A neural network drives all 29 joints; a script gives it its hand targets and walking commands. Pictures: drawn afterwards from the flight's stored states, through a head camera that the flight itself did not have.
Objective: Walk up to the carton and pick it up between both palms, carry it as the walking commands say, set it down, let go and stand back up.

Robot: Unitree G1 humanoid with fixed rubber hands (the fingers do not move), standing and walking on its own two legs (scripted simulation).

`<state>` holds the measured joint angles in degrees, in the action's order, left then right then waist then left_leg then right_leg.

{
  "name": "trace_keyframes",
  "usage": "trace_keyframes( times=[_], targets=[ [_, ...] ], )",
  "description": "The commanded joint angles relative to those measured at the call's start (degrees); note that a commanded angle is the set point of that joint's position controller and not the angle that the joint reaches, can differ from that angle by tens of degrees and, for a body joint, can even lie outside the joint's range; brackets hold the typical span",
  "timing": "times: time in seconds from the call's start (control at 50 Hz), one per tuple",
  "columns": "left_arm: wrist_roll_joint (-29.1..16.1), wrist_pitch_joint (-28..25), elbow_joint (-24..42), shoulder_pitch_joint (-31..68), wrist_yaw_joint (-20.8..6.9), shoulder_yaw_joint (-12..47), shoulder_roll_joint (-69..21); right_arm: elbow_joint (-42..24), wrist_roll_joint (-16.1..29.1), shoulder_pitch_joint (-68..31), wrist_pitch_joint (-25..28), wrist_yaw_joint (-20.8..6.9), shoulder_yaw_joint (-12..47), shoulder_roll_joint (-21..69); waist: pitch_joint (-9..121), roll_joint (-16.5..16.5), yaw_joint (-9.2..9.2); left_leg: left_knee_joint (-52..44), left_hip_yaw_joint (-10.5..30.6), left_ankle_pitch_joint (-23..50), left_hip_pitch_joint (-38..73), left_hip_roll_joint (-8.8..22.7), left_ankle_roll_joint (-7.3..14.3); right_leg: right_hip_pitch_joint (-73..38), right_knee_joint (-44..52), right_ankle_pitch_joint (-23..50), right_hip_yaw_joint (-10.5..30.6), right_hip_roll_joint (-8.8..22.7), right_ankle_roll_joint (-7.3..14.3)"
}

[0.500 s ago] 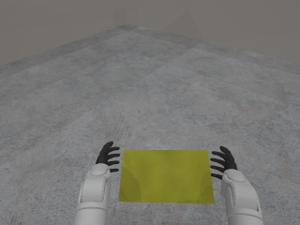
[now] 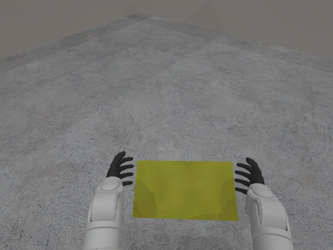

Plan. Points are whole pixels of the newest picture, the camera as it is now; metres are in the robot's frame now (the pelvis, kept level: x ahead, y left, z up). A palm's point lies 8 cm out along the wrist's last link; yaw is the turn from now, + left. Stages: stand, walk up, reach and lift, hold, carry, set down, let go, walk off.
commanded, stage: carry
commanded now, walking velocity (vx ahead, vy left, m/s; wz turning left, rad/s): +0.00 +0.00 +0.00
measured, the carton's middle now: (183, 191) +0.31 -0.02 -0.09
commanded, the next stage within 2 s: none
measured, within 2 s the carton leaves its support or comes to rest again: neither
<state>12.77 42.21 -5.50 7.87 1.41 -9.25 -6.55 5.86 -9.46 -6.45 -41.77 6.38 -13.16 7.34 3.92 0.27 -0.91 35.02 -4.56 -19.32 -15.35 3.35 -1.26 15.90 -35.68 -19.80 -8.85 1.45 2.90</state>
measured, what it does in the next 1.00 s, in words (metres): stands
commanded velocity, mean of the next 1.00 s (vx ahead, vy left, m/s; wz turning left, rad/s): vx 0.00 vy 0.00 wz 0.00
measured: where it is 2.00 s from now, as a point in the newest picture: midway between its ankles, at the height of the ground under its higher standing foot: outside the picture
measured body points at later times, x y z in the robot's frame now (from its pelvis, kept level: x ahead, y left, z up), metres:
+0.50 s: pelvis -0.01 -0.02 +0.00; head -0.04 -0.02 +0.45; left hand +0.27 +0.14 +0.03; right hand +0.26 -0.20 +0.02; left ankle -0.01 +0.13 -0.73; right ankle +0.00 -0.08 -0.73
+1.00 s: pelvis -0.02 -0.01 +0.00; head -0.05 -0.01 +0.45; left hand +0.26 +0.15 +0.03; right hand +0.25 -0.20 +0.02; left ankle -0.01 +0.13 -0.73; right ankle +0.00 -0.08 -0.73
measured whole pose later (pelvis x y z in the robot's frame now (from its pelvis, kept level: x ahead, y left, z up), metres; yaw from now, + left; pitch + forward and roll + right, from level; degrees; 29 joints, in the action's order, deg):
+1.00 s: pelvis -0.02 -0.01 +0.00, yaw +0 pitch +0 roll +1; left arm 12.6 42.0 -2.7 6.1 1.4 -9.4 -7.3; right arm 4.1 -9.8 -5.5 -42.6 5.1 -12.7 7.3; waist 4.0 0.4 -0.8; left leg 34.5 -3.7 -16.7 -17.6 4.2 -2.2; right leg 17.9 -35.0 -17.6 -9.8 0.6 4.4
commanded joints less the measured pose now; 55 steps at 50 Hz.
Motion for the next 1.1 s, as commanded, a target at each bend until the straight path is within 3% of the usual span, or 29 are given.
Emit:
trace_keyframes(
  times=[0.0,0.52,1.08],
  targets=[
    [-16.3,-2.1,5.4,29.0,-16.5,36.6,-49.3,-6.7,16.9,-35.6,1.5,-22.9,41.1,50.7,15.7,0.7,0.12,-4.9,6.5,13.1,4.6,4.6,3.2,-5.1,6.9,23.6,9.1,7.8,-0.4],
    [-15.6,-2.0,5.5,27.1,-16.4,36.3,-48.8,-7.0,16.4,-34.7,1.4,-22.7,41.0,50.4,15.2,1.5,0.05,-3.9,5.4,9.0,2.8,3.5,2.6,-4.4,9.6,22.9,10.7,9.0,0.1],
    [-16.3,-1.5,6.8,25.9,-16.1,36.9,-47.8,-8.9,16.5,-33.4,0.9,-22.3,41.2,49.4,14.9,0.6,0.34,-5.5,6.2,9.3,2.3,4.5,2.9,-2.3,10.2,14.6,10.4,8.7,-0.3]
  ],
)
